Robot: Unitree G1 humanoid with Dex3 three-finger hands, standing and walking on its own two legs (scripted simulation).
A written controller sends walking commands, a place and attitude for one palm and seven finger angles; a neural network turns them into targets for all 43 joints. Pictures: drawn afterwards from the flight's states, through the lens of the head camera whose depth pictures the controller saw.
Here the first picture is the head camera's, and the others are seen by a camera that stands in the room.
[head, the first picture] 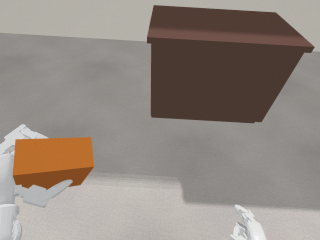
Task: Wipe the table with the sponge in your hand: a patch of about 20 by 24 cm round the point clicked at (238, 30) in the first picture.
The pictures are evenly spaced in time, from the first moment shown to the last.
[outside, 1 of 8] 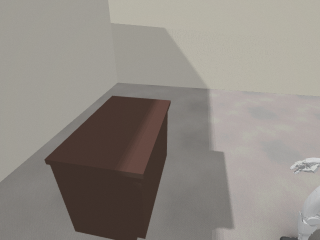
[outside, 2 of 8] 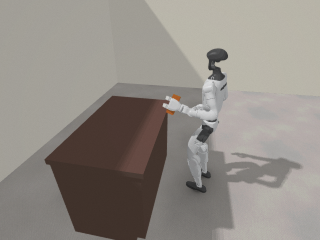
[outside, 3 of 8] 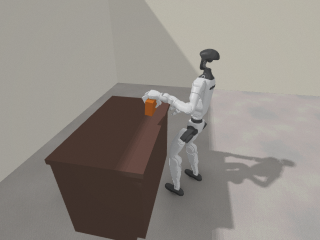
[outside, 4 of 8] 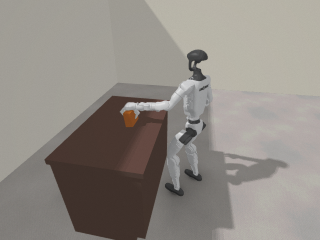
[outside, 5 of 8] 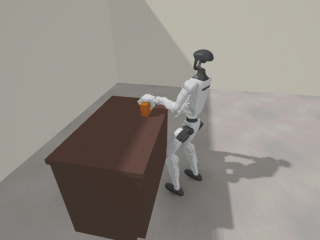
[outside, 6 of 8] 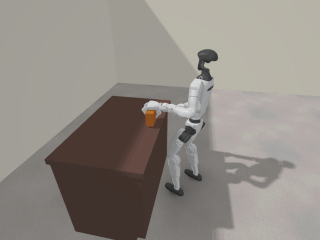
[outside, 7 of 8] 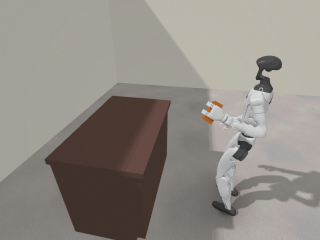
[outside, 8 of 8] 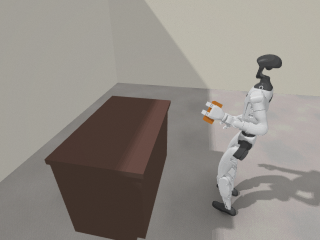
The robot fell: no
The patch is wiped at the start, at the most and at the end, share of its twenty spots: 0.00 0.85 0.85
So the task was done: no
